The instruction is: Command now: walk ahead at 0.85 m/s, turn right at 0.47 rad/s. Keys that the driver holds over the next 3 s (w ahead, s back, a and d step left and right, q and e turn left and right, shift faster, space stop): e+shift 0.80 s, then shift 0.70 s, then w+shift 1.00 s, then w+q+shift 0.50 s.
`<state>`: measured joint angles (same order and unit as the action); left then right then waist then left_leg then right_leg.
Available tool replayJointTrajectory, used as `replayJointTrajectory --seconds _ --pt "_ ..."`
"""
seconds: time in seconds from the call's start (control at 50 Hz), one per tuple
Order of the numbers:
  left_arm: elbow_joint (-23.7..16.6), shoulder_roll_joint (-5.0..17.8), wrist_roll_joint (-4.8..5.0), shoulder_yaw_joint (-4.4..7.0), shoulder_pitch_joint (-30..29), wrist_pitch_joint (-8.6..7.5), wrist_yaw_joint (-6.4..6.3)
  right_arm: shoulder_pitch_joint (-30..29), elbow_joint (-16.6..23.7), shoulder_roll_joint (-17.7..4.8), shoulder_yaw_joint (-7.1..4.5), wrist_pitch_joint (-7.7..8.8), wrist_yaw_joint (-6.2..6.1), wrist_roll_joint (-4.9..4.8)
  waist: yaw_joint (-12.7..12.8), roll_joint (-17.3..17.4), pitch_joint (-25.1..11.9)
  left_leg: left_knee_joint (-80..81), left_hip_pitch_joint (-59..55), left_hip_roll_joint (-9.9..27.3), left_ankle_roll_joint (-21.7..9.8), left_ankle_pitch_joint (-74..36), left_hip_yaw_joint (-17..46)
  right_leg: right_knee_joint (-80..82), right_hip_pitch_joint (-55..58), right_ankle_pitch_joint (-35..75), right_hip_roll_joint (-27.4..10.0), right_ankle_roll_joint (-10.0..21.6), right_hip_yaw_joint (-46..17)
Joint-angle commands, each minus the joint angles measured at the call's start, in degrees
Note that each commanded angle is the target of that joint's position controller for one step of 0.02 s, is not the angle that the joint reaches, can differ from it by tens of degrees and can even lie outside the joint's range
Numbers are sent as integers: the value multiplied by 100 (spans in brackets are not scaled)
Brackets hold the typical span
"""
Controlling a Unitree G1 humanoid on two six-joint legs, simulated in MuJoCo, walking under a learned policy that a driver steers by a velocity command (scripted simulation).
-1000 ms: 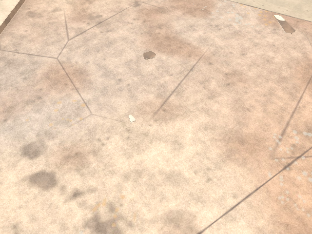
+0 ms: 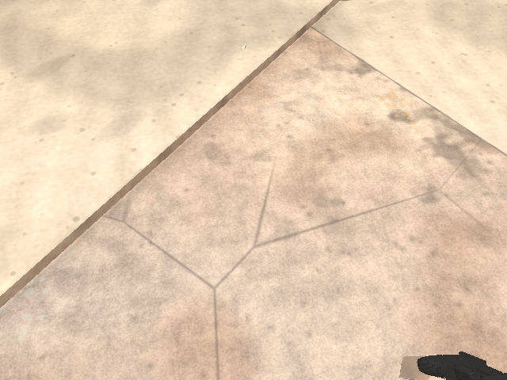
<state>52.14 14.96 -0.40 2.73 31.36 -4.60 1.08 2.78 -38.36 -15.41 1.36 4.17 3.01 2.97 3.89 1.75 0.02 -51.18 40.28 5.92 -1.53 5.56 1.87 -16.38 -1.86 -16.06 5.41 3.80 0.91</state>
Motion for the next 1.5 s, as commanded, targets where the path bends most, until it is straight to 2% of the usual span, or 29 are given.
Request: replayJointTrajectory --seconds 0.02,0.1,0.12,0.14,0.16,0.18,0.2,0.24,0.32,0.44,0.54,0.56,0.58,0.6,0.62,0.66,0.78,0.94,0.96,0.98,1.0,1.02,1.06,1.18,1.28,1.32,1.34,1.36,1.5 --pt "-480 992 130 239 -549 -200 -2 -560 432 -158 40 127 84 -78 -300 -257 752 1468 -1634 -431 163 -1328 -508 1266 -1812 2874 -1062 790 -953" --pt "-358 1229 117 330 -238 -77 -57 39 250 -601 -143 208 -204 -13 -422 -603 -104 2256 -2694 -977 -27 -1146 -346 -579 -414 5206 -891 197 -1031" --pt "-536 1153 401 318 -553 4 -177 576 293 -1033 -425 323 -304 -349 -1059 -846 -632 2615 -3659 -545 -69 -1728 321 -1655 -673 4366 -923 -77 -1330" --pt "-833 979 268 255 -1110 38 -222 1681 3 -1288 -509 297 -389 -328 -1619 -828 -1473 2212 -5053 110 -146 -2206 554 -2981 -1327 3322 -645 -275 -1268" --pt "-996 10 -44 27 -502 73 -227 2024 -130 -1517 -504 260 -417 -145 -1076 919 -2252 1298 -6582 1581 -418 -5329 1621 -5039 -2734 -2066 53 -508 -835" --pt "-1086 218 270 -4 506 66 -224 1911 41 -1452 -506 198 -320 -54 -742 2064 -3528 1790 -7366 2539 -1451 -4710 3482 -6652 -3539 -2527 74 -597 -1255" --pt "-1115 730 345 126 111 162 -270 1308 283 -1030 -494 104 -346 -112 -786 1270 -3116 2176 -6706 2122 -1386 -3677 2904 -6798 -3822 -1984 -440 -689 -1055" --pt "-1274 879 276 252 -716 362 -364 645 197 -483 -383 8 -392 -247 -571 297 -1406 2582 -4904 1503 -1169 -3321 1510 -6589 -4077 -1276 -841 -877 -483" --pt "-1680 371 284 241 -1004 675 -326 -155 11 -500 -498 42 -431 -196 -31 546 -282 3544 -2629 1324 -1095 -2414 142 -5396 -3323 -934 -1339 -902 -367" --pt "-1829 592 149 283 -1548 719 -2 -473 -145 -930 -701 -30 -494 -394 -92 312 -503 3269 -2859 1114 -822 -2065 -1156 -2958 -2277 1241 -1142 -458 90" --pt "-1929 1108 124 572 -1423 765 61 -269 -295 -1051 -814 -192 -388 -611 159 -7 -483 1560 -3127 1027 -227 -2131 -1578 -1714 -1297 1037 -559 171 623" --pt "-1827 1533 98 742 -926 714 -48 54 -319 -949 -804 -242 -353 -504 317 -868 -454 142 -2354 585 122 -965 -1666 -1239 -431 3091 -665 500 -53" --pt "-2044 2221 58 819 -1270 702 -130 355 -94 -575 -691 -252 -316 -178 -302 -2534 -559 -1831 -405 -409 629 3312 -1512 -1284 634 5377 -1859 1433 -2335" --pt "-2349 2076 -134 738 -1374 545 -22 319 -8 -815 -682 -241 -300 -193 -86 -1976 -1812 -2732 80 -782 595 3488 65 -551 978 3391 -2511 2141 -4039" --pt "-2385 1860 -68 675 -1507 427 48 -86 42 -997 -729 -218 -298 -377 -11 -1122 -1611 -2701 252 -649 427 3015 388 -287 768 2403 -2443 1908 -3752" --pt "-2386 1483 183 572 -1934 421 -62 -274 4 -893 -709 -210 -398 -270 -283 -422 -874 -1886 154 -431 312 2253 532 -290 -146 1628 -1947 1315 -3045" --pt "-2581 1441 117 605 -2235 634 -364 -172 -155 -538 -606 -285 -366 -313 -447 -514 -1049 305 -1131 -888 555 1440 529 -503 -1017 1996 -1282 972 -2545" --pt "-2577 1044 87 417 -2396 746 -281 216 -225 -608 -655 -265 -249 -277 -418 -1118 -848 2119 -2444 -751 284 528 223 -1070 -1592 1206 -1054 573 -2745" --pt "-2533 912 78 371 -2243 747 -274 294 -221 -730 -697 -256 -246 -215 -402 -891 -760 2623 -2795 -432 102 181 459 -1359 -1809 652 -810 353 -2590" --pt "-2502 632 0 279 -1941 740 -275 226 -104 -1080 -752 -274 -277 -112 -173 252 -688 3168 -3087 662 -310 -280 1657 -2512 -2277 -990 -144 9 -1870" --pt "-2700 889 52 356 -2074 674 -276 232 -136 -1377 -820 -288 -299 42 -109 1686 -300 3663 -2605 1542 -1336 -532 3129 -3755 -2971 -2139 422 -321 -1090" --pt "-2538 1324 19 488 -1998 616 -280 23 35 -1122 -771 -258 -328 -32 -166 1111 -231 3602 -2549 1573 -1547 -328 3166 -4785 -3096 -1895 128 -490 -1363" --pt "-2242 1216 58 497 -1966 678 -291 -150 97 -810 -679 -284 -387 -221 -135 353 -201 3295 -2654 922 -1084 -186 2058 -5330 -3075 -1305 74 -676 -1284" --pt "-2243 405 78 147 -2359 662 -236 253 -61 -665 -602 -434 -445 -261 -461 838 -468 3107 -3255 373 -947 -697 1003 -3251 -2291 -1119 -374 -902 -530" --pt "-1870 532 88 186 -1987 630 -215 726 -234 -768 -613 -483 -423 -415 -439 868 -458 2782 -3013 407 -762 -978 1042 -327 -792 464 -371 -584 -184" --pt "-1931 1148 -77 278 -2048 635 -268 987 -207 -497 -525 -303 -356 -241 -748 -520 -700 2284 -2285 -135 -61 -70 354 -772 -134 1924 -1320 -52 -1234" --pt "-1874 776 -128 197 -2185 600 -209 743 -202 -344 -467 -246 -341 -164 -684 -1058 -645 2440 -2633 -343 235 720 67 -725 -835 1403 -1424 229 -1301" --pt "-1926 444 -133 107 -2313 548 -160 479 -201 -446 -476 -237 -333 -113 -562 -820 -479 2422 -2795 -368 386 536 60 -637 -1023 807 -1257 188 -1222" --pt "-1654 426 -76 52 -2018 380 -171 540 -456 -434 -499 -338 -403 -213 -513 -586 27 2395 -2953 -339 342 102 88 -592 -1464 482 -960 -96 -1039"
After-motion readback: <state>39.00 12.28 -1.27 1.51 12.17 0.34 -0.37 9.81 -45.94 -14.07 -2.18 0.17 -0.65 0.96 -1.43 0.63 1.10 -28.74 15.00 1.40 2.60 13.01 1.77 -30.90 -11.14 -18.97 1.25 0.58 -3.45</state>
